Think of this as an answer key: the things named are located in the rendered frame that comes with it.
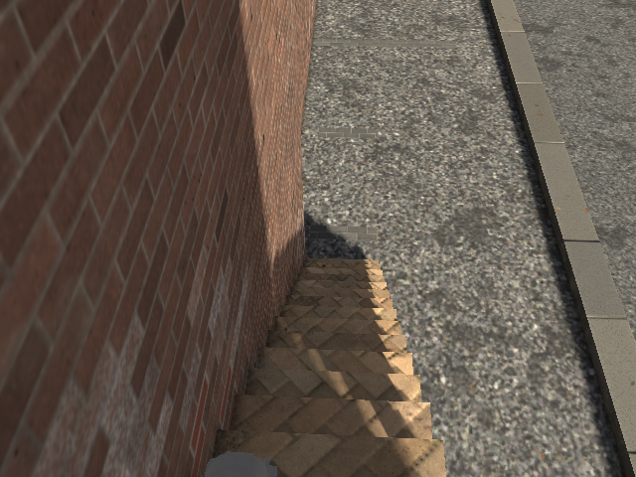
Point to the stairs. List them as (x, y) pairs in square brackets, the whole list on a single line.
[(334, 394)]

